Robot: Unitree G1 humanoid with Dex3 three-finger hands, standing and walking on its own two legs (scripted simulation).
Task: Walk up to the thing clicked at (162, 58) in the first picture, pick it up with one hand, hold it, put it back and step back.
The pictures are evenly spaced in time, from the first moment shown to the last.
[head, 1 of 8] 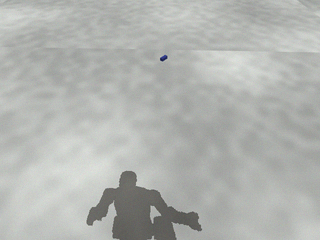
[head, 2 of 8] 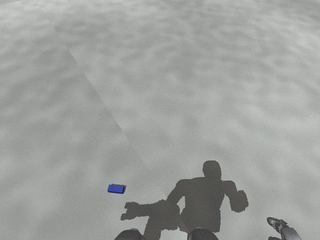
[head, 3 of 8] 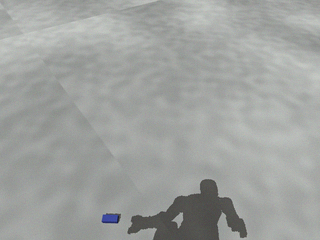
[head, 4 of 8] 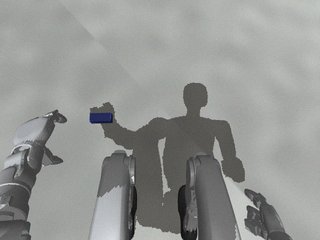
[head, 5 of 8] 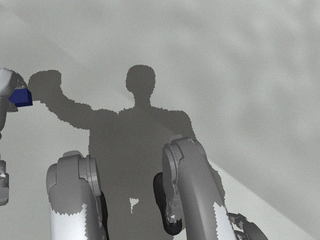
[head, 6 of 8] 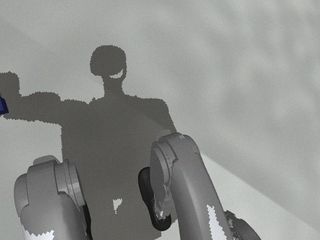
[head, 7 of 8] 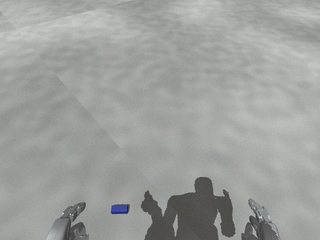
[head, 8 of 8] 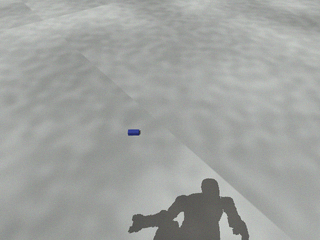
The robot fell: no
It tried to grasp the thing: yes
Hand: left
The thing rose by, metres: 0.69
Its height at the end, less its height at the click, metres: +0.00
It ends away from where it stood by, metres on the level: 0.01
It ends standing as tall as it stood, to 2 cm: yes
